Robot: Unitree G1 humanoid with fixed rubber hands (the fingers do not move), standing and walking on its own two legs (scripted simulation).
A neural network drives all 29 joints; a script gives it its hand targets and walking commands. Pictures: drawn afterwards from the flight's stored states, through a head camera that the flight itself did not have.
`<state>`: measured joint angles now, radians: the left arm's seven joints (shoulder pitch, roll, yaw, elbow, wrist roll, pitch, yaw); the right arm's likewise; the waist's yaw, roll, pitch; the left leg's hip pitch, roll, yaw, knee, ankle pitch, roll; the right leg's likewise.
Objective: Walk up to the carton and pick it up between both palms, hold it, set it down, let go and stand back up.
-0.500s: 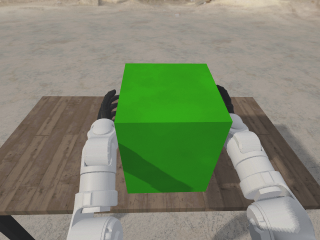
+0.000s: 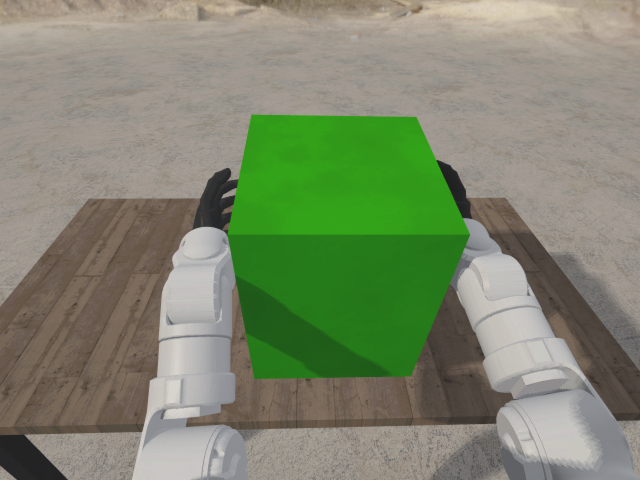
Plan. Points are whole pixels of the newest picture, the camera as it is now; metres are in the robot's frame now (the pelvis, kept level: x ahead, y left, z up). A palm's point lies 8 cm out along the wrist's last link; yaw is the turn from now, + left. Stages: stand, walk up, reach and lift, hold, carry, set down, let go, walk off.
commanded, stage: hold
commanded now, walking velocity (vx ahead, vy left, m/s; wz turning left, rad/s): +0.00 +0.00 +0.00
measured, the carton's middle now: (334, 250) +0.36 -0.01 +0.17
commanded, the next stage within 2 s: none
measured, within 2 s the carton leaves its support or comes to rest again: neither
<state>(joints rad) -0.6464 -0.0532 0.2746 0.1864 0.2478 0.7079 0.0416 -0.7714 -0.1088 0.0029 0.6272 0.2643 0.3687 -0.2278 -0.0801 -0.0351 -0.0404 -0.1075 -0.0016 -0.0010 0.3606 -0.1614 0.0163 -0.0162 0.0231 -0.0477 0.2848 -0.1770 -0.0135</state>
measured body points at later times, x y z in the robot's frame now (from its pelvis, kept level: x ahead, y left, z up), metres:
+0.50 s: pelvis -0.01 +0.00 +0.00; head -0.07 +0.02 +0.44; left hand +0.37 +0.15 +0.21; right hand +0.38 -0.15 +0.22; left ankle +0.03 +0.11 -0.75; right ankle -0.01 -0.11 -0.75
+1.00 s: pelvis +0.00 +0.00 +0.00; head -0.06 +0.02 +0.44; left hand +0.37 +0.15 +0.21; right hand +0.39 -0.15 +0.22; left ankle +0.03 +0.11 -0.75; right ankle -0.01 -0.11 -0.75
